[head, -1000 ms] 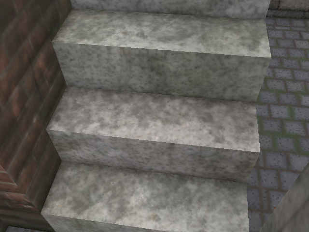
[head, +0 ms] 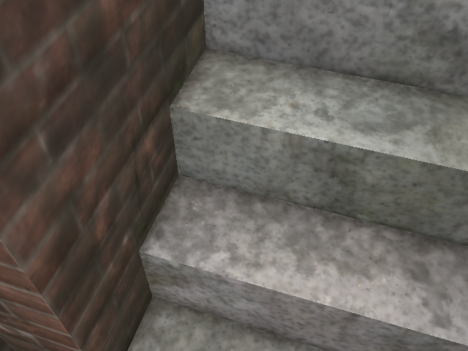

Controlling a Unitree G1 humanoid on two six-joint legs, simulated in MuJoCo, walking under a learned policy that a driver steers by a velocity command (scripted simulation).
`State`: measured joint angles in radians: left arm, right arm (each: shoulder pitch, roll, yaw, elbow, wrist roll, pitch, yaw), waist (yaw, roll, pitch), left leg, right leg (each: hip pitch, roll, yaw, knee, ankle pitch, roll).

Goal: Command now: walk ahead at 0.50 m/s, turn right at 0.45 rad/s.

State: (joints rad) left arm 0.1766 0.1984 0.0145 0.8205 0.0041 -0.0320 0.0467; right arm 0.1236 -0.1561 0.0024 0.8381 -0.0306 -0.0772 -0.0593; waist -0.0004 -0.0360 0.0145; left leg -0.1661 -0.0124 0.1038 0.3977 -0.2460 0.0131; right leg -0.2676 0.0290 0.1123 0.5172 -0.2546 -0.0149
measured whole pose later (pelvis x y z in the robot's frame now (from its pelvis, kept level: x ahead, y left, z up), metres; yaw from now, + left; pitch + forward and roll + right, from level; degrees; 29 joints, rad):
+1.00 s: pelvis +0.05 -0.01 +0.01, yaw -31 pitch +2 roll +1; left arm 0.14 0.17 -0.02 0.70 0.05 -0.04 0.02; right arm 0.20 -0.14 0.01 0.67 0.01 0.01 -0.03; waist -0.03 0.00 0.01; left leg -0.29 0.02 0.05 0.77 -0.37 0.00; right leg -0.16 0.07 -0.01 0.34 -0.20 -0.08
